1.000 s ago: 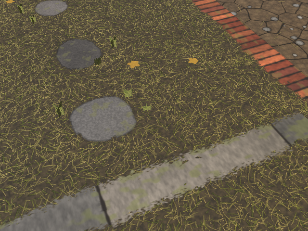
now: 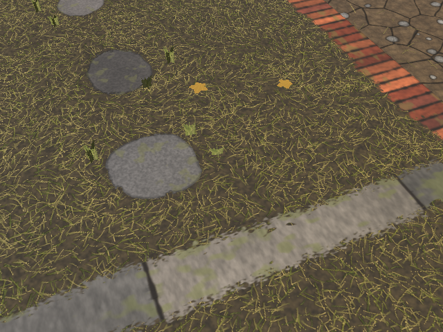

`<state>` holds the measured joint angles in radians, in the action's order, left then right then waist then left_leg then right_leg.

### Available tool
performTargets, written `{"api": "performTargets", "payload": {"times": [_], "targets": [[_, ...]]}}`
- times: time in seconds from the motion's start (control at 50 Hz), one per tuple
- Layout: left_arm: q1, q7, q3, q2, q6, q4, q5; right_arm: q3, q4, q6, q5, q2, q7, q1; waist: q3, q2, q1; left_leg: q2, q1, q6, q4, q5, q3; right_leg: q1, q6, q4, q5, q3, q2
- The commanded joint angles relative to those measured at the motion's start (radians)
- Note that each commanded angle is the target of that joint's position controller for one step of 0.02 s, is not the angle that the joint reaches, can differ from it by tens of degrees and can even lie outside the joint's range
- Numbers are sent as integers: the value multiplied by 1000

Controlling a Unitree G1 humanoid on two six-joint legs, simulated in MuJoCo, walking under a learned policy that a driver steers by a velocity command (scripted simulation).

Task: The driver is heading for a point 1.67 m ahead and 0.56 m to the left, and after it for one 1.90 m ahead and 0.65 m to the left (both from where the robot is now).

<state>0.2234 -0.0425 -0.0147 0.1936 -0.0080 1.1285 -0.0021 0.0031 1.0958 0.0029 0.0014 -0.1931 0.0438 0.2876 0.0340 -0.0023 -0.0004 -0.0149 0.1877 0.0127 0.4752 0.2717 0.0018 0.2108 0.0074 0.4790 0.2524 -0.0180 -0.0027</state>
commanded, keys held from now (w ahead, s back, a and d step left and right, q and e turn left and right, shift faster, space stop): no key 0.48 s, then w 0.52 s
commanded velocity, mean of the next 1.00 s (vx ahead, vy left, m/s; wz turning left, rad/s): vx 0.15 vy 0.00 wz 0.00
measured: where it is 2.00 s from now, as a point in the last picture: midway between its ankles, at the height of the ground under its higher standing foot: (230, 268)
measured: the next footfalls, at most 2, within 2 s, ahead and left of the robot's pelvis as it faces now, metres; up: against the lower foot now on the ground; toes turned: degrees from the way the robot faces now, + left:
left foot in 1.18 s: +0.45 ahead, +0.11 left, +0.00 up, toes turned +2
right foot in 1.74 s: +0.75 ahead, -0.12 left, +0.00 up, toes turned +7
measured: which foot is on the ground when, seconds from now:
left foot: down 0.00-0.78, up 0.80-1.00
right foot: down 0.00-1.00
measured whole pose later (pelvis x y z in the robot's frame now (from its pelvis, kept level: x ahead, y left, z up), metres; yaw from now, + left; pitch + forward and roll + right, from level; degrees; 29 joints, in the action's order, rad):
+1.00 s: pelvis +0.14 -0.02 +0.00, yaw +0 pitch +2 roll +0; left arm 0.53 -0.01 -0.01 0.16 0.08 1.11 0.00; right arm 0.05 0.92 0.11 -0.03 -0.25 -0.02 0.15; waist -0.02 -0.03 0.06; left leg -0.08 0.67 -0.05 1.04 0.18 0.04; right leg -0.04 -0.04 0.23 0.31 0.02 0.03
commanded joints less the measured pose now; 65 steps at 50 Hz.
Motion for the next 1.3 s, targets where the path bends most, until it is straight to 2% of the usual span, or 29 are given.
{"api": "performTargets", "payload": {"times": [0.02,0.48,0.5,0.54,0.58,0.62,0.68,0.7,0.74,0.76,0.78,0.8,0.82,0.84,0.88,0.92,0.96,1.02,1.06,1.1,1.14,1.16,1.18,1.2,1.22,1.24,1.26,1.28,1.3], "targets": [[46,-3,-13,95,5,-16,0,15,-14,5,0,-91,3,69,19,0,0,-8,42,-16,-86,-111,-5,-3,-22,-78,-128,-9,-13],[95,-7,-11,73,8,-16,-2,19,-11,6,-3,-65,5,111,31,-1,1,-5,48,-20,-81,-112,-7,6,-19,-72,-122,-4,-12],[115,-7,-9,62,7,-5,-2,17,0,5,-3,-54,6,130,6,-1,1,6,37,-22,-84,-16,4,-4,-21,-74,-26,8,-1],[121,-12,-19,82,5,-8,-14,29,-5,1,-14,-80,12,130,49,-8,1,22,91,-54,-65,317,5,59,-46,-40,314,28,27],[109,-10,-21,80,21,-27,-17,34,-23,14,-20,-88,12,126,132,-15,-3,-16,163,-94,-80,482,-55,150,-77,-30,457,-6,4],[102,1,-19,61,52,-42,-21,40,-24,39,-28,-94,4,163,140,-41,-18,-71,132,-133,-100,481,-140,199,-86,21,396,-18,-9],[56,24,-11,13,93,-81,-26,64,-15,61,-35,-158,-11,239,116,-176,-38,-242,27,-234,-243,548,-413,283,-77,222,209,64,27],[47,30,-10,15,103,-89,-28,67,-27,64,-35,-163,-13,220,132,-179,-28,-280,69,-254,-274,525,-470,255,-92,245,186,54,14],[143,36,-12,9,116,-64,-36,64,-70,65,-38,-161,-18,111,146,-169,51,-240,185,-217,-225,432,-384,77,-126,81,186,56,13],[254,35,-23,33,118,-21,-34,60,-104,65,-43,-147,-21,29,137,-118,104,-163,290,-165,-131,311,-266,-106,-130,-27,130,22,7],[412,32,-53,123,120,25,-32,49,-141,77,-43,-102,-23,-49,106,74,163,-32,453,-88,173,117,-64,-285,-175,-138,160,-210,-116],[533,44,-90,265,127,39,-31,36,-181,103,-37,-53,-22,-45,36,351,181,63,625,-43,513,153,47,-446,-291,-271,82,-607,-341],[475,45,-61,174,136,18,-6,44,-181,120,-39,-91,-27,-57,44,200,134,26,715,-61,714,236,-62,-441,-306,-268,14,-676,-382],[407,46,-46,122,141,-6,-1,44,-175,130,-49,-88,-40,-37,75,119,92,-11,761,-85,805,174,-91,-429,-279,-250,-70,-565,-360],[336,54,-30,95,130,-32,-7,54,-179,139,-41,-102,-50,-65,83,47,58,-68,802,-102,782,40,-57,-422,-225,-263,-250,-356,-294],[356,47,-11,49,107,-28,-2,60,-194,130,-36,-87,-63,-97,69,79,51,-94,746,-92,714,-15,-13,-378,-181,-287,-349,-218,-231],[340,32,-8,65,95,-45,3,48,-218,115,-32,-49,-76,-146,84,75,40,-90,684,-65,593,-89,24,-280,-181,-328,-369,-143,-201],[299,13,-15,129,96,-81,5,25,-292,108,-25,-21,-78,-322,127,81,56,-40,474,-37,269,-248,73,-75,-178,-401,-318,-62,-159],[332,9,-28,165,104,-72,-10,29,-319,102,-32,-57,-80,-368,134,110,53,-23,407,-47,177,-280,71,-94,-183,-428,-316,-64,-193],[338,9,-35,165,105,-67,-21,36,-338,104,-36,-92,-85,-392,136,104,36,-14,398,-78,98,-287,57,-188,-169,-392,-405,-52,-222],[321,11,-45,183,96,-71,-11,58,-330,109,-33,-139,-87,-320,49,130,-22,27,284,-114,82,-254,69,-287,-141,-253,-742,-30,-240],[306,12,-49,188,85,-75,-1,78,-296,107,-36,-171,-83,-198,-36,149,-86,59,143,-137,100,-224,86,-300,-124,-101,-916,-6,-228],[290,16,-45,181,77,-85,5,100,-244,101,-40,-209,-77,-32,-131,145,-164,63,-80,-165,92,-225,83,-223,-97,107,-947,19,-190],[292,22,-28,140,77,-114,21,119,-208,93,-27,-283,-65,136,-264,23,-206,-142,-391,-225,103,-146,-163,27,-72,438,-605,41,-128],[438,37,14,-37,100,-112,5,119,-186,94,-2,-321,-78,183,-442,-281,-103,-386,-633,-395,-93,125,-714,335,-25,800,246,-35,78],[357,45,-9,66,131,-115,-24,94,-188,98,-8,-229,-81,129,-361,-202,-123,-349,-553,-351,-212,192,-802,435,-54,930,283,-147,36],[239,47,-27,126,146,-157,-50,82,-200,104,-15,-186,-80,26,-185,-150,-95,-327,-393,-302,-220,121,-625,507,-70,946,205,-107,-14],[174,38,-30,141,151,-175,-45,72,-221,112,-13,-164,-83,-70,-118,-27,-60,-295,-218,-276,-242,-26,-483,454,-76,896,101,-89,-72],[151,28,-42,139,145,-178,-32,67,-225,118,-1,-143,-89,-117,-80,3,-24,-257,-87,-258,-263,-132,-377,397,-76,841,46,-76,-108]]}}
